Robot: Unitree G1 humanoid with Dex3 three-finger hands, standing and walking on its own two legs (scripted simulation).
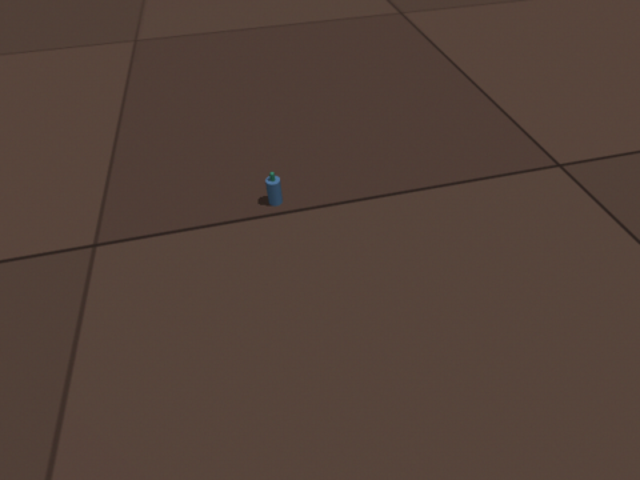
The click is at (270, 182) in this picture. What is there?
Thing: necked bottle
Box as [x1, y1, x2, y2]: [265, 172, 282, 205]
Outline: 270,172 270,175 265,180 268,199 271,205 278,205 282,201 279,178 275,176 273,172
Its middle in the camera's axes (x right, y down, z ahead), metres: -0.22 -0.26 +1.79
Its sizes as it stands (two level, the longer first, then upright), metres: 0.066 0.066 0.174
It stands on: the floor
